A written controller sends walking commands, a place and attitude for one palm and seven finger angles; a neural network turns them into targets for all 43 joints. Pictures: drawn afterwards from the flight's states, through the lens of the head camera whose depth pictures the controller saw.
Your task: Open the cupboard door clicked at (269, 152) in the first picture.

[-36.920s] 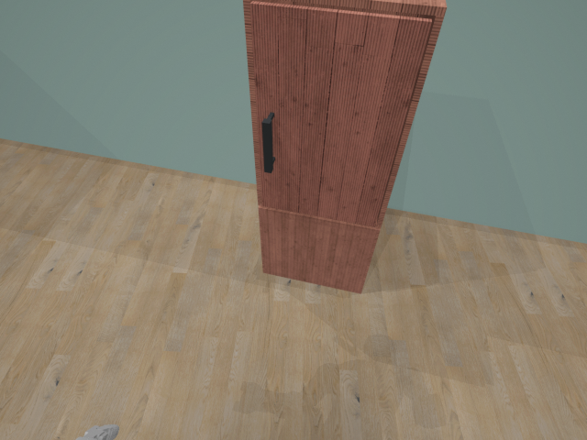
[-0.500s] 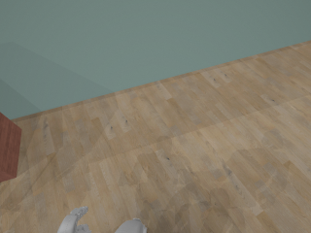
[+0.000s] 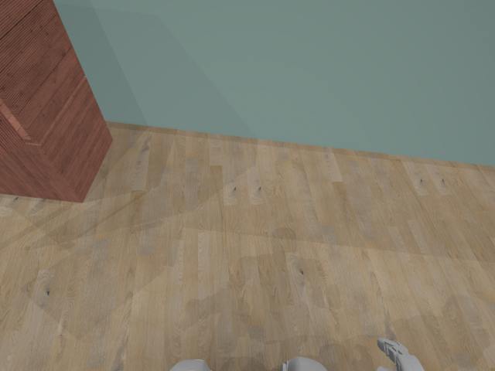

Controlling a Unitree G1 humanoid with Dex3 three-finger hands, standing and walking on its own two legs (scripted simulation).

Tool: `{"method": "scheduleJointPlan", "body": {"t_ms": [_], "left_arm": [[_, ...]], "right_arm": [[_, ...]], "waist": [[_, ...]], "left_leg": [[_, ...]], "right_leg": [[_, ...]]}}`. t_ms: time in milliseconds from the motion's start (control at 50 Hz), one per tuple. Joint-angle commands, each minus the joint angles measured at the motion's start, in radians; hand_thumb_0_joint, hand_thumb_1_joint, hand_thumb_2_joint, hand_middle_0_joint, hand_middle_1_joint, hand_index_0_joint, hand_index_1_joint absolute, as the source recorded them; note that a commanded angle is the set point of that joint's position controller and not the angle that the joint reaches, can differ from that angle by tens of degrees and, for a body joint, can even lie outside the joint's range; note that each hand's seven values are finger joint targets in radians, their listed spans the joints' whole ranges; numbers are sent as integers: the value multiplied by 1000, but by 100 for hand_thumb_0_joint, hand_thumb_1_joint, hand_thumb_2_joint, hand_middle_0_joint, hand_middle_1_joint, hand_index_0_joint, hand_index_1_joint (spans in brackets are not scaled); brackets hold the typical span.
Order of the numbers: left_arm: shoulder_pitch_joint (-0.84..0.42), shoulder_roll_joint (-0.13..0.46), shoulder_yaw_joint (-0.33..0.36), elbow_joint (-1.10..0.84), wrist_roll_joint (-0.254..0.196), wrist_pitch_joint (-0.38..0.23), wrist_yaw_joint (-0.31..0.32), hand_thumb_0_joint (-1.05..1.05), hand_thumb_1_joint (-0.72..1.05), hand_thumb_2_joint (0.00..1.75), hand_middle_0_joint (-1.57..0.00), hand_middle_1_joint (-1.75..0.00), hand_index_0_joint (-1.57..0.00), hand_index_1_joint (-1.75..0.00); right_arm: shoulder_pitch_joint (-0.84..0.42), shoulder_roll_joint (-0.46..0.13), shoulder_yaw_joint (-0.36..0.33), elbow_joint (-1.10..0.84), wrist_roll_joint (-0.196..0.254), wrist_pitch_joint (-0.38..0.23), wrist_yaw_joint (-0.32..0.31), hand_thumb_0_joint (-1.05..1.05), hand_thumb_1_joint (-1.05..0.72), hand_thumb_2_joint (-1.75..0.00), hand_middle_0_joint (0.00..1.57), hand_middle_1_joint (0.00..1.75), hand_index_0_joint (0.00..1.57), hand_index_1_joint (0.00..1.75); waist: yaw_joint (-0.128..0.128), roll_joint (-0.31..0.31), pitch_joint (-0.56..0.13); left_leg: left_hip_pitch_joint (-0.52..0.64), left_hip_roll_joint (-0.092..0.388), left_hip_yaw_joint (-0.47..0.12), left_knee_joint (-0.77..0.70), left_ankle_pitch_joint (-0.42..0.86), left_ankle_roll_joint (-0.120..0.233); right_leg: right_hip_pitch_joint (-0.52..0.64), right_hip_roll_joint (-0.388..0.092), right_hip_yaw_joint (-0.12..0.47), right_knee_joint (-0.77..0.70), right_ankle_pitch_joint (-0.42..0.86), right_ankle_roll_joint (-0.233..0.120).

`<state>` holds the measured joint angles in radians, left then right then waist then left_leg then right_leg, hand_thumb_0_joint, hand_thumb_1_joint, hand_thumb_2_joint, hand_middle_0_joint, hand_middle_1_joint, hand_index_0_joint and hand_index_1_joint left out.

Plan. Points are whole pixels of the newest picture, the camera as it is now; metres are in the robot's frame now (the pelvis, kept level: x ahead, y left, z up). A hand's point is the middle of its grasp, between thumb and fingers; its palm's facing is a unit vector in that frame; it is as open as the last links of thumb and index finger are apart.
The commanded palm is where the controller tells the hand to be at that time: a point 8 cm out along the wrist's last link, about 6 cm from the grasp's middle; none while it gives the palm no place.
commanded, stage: turn to face it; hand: left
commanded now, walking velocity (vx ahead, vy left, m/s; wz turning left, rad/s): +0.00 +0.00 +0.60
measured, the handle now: out of the picture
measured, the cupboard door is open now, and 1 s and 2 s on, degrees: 50 50 50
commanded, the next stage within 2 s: take the last steps up to it in 1.38 s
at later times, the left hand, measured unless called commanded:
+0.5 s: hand out of the picture +0.06 +0.14 -0.13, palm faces +0.26 -0.93 -0.27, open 7.4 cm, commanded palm none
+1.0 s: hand out of the picture -0.04 +0.19 -0.16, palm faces +0.58 -0.78 -0.24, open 7.4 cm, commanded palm none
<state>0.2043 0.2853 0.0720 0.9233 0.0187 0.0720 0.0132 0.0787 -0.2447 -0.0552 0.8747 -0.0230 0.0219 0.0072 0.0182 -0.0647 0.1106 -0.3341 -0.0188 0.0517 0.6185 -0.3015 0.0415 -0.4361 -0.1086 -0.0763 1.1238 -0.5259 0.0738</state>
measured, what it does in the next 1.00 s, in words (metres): steps on the spot, turning left: right foot, then left foot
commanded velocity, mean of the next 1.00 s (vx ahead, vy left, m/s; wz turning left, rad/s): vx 0.00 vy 0.00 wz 0.57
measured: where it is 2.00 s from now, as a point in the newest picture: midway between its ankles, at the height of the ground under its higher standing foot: outside the picture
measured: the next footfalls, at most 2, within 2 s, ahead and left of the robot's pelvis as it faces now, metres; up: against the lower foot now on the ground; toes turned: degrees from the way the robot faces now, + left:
right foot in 0.32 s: +0.06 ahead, -0.16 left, +0.00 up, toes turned +9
left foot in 0.80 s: +0.01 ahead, +0.07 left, +0.00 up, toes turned +34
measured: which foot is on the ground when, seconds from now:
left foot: down 0.00-0.32, up 0.34-0.78, down 0.80-1.00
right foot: up 0.00-0.30, down 0.32-0.78, up 0.80-1.00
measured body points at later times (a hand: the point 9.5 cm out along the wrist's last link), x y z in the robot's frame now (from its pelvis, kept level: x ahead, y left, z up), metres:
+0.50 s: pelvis +0.02 -0.07 +0.02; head +0.08 -0.09 +0.46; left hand +0.04 +0.19 -0.11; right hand +0.14 -0.31 -0.15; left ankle -0.05 +0.07 -0.63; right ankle +0.02 -0.16 -0.73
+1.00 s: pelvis +0.02 -0.03 +0.01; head +0.04 +0.02 +0.46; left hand -0.07 +0.23 -0.14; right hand +0.26 -0.18 -0.11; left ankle -0.02 +0.04 -0.73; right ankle +0.09 -0.19 -0.64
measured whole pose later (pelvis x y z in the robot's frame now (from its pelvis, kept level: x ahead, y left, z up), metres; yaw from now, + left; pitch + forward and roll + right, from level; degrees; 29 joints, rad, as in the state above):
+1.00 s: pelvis +0.02 -0.03 +0.01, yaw +34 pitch +1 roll -1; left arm 0.17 0.28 0.07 0.91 0.02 0.06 0.00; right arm 0.12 -0.22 -0.04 0.90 -0.02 0.02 0.00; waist 0.02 -0.05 0.09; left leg -0.28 -0.02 0.01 0.51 -0.25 0.05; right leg -0.52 -0.11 -0.01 1.14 -0.39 0.09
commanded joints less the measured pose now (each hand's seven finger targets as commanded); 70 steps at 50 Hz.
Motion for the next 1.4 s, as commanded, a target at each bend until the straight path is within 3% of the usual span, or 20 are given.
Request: {"method": "scheduleJointPlan", "body": {"t_ms": [0, 200, 260, 280, 300, 320, 400, 620, 720, 740, 760, 780, 800, 900, 1120, 1200, 1220, 1260, 1280, 1380], "left_arm": [[-18, 69, 18, -94, 5, -36, -5, 0, 90, 90, -20, -30, -20, -30], [-76, 42, 6, -142, -5, -48, -2, 0, 90, 90, -20, -30, -20, -30], [24, 57, 14, -120, -9, -64, 2, 0, 90, 90, -20, -30, -20, -30], [79, 96, 24, -109, -5, -76, 10, 0, 90, 90, -20, -30, -20, -30], [96, 195, 43, -107, 11, -85, 19, 0, 90, 90, -20, -30, -20, -30], [79, 210, 35, -115, 8, -82, 23, 0, 90, 90, -20, -30, -20, -30], [-55, 66, -2, -138, -8, -85, 23, 0, 90, 90, -20, -30, -20, -30], [103, 117, 25, -76, 9, -85, 23, 0, 90, 90, -20, -30, -20, -30], [62, 152, 37, -70, 4, -81, 12, 0, 90, 90, -20, -30, -20, -30], [39, 143, 36, -79, -4, -79, 7, 0, 90, 90, -20, -30, -20, -30], [17, 77, 21, -113, -11, -74, -2, 0, 90, 90, -20, -30, -20, -30], [-54, 43, 3, -157, -10, -63, 3, 0, 90, 90, -20, -30, -20, -30], [-68, 72, 6, -164, -4, -51, 10, 0, 90, 90, -20, -30, -20, -30], [-13, 63, 16, -77, 7, -34, -6, 0, 90, 90, -20, -30, -20, -30], [-92, 22, -6, -112, -6, -48, 0, 0, 90, 90, -20, -30, -20, -30], [3, 23, -2, -81, -14, -66, 4, 0, 90, 90, -20, -30, -20, -30], [47, 47, 3, -66, -12, -77, 8, 0, 90, 90, -20, -30, -20, -30], [103, 182, 29, -56, 11, -88, 20, 0, 90, 90, -20, -30, -20, -30], [85, 155, 15, -56, 5, -87, 23, 0, 90, 90, -20, -30, -20, -30], [-8, 44, -3, -67, -4, -94, 25, 0, 90, 90, -20, -30, -20, -30]], "right_arm": [[57, -197, -42, -46, 3, -9, -23, 0, -90, -90, 20, 30, 20, 30], [89, -203, -60, -38, -4, 1, -13, 0, -90, -90, 20, 30, 20, 30], [45, -194, -66, -49, 6, 7, -14, 0, -90, -90, 20, 30, 20, 30], [42, -150, -62, -56, 14, 6, -11, 0, -90, -90, 20, 30, 20, 30], [69, -73, -51, -70, 22, 2, -7, 0, -90, -90, 20, 30, 20, 30], [43, -116, -57, -76, 11, 4, -5, 0, -90, -90, 20, 30, 20, 30], [92, -101, -56, -1, 3, 36, 14, 0, -90, -90, 20, 30, 20, 30], [-60, -50, -24, -25, 11, 33, 24, 0, -90, -90, 20, 30, 20, 30], [33, -84, -30, -19, 9, 16, 20, 0, -90, -90, 20, 30, 20, 30], [121, -124, -42, -1, 6, 8, 20, 0, -90, -90, 20, 30, 20, 30], [194, -241, -73, 10, -2, 0, 14, 0, -90, -90, 20, 30, 20, 30], [252, -304, -83, 22, 4, 4, 1, 0, -90, -90, 20, 30, 20, 30], [235, -292, -72, 23, 4, 9, -5, 0, -90, -90, 20, 30, 20, 30], [54, -186, -38, -34, 1, -9, -24, 0, -90, -90, 20, 30, 20, 30], [147, -167, -40, 4, -4, -9, -24, 0, -90, -90, 20, 30, 20, 30], [114, -158, -44, 5, 4, -4, -26, 0, -90, -90, 20, 30, 20, 30], [114, -136, -42, 6, 12, -5, -24, 0, -90, -90, 20, 30, 20, 30], [105, -49, -32, -28, 19, -5, -15, 0, -90, -90, 20, 30, 20, 30], [103, -83, -36, -12, 13, 8, -15, 0, -90, -90, 20, 30, 20, 30], [121, -50, -35, 65, 10, 33, -3, 0, -90, -90, 20, 30, 20, 30]], "waist": [[-25, 190, -160], [-40, 240, -164], [11, 226, -195], [39, 119, -219], [42, -212, -241], [41, -218, -206], [-48, -147, -119], [26, -135, -115], [-34, -107, -158], [-89, -22, -214], [-128, 277, -260], [-147, 356, -271], [-123, 218, -245], [-24, 182, -118], [-48, 233, -175], [-3, 222, -198], [16, 150, -215], [42, -236, -213], [32, -137, -188], [-31, -114, -105]], "left_leg": [[175, 242, -270, -272, 435, 110], [98, 204, -384, -238, 326, 115], [1, 157, -389, -145, 318, 71], [-119, 101, -351, -51, 172, 23], [-302, -54, -151, 190, -180, -72], [-294, -40, -121, 439, -344, -86], [-292, 35, -103, 658, -107, -114], [-172, 40, 30, 231, -145, -110], [86, 5, 80, -46, -2, -69], [255, 35, 30, -160, 157, -43], [435, 293, -320, -203, 462, 74], [436, 450, -521, -219, 824, 204], [375, 465, -435, -218, 712, 231], [147, 246, -269, -296, 410, 108], [208, 230, -319, -229, 545, 131], [114, 191, -337, -142, 530, 86], [36, 146, -313, -88, 404, 43], [-226, -59, -83, 292, -317, -75], [-195, -10, -135, 447, -331, -68], [-221, 35, -97, 585, -106, -103]], "right_leg": [[-123, 3, 87, 64, 137, 17], [57, 90, 56, -351, 101, 10], [266, 111, 44, -605, 253, -2], [427, 19, 129, -761, 304, -20], [552, -276, 421, -853, 382, -119], [401, -415, 488, -848, 522, -217], [336, -195, 125, -765, 748, -166], [441, -256, -7, -698, 907, -186], [330, -257, -88, -537, 847, -131], [232, -230, -125, -374, 754, -85], [-47, -78, -151, -121, 170, -7], [-185, -6, -32, 29, -167, 9], [-179, -36, 53, 64, -144, -7], [-128, -8, 78, 68, 144, 13], [-6, 67, 53, -290, 89, 16], [234, 104, 34, -602, 262, -4], [366, 66, 64, -735, 382, -12], [480, -361, 440, -805, 712, -200], [360, -377, 379, -804, 694, -259], [335, -181, 116, -774, 803, -189]]}}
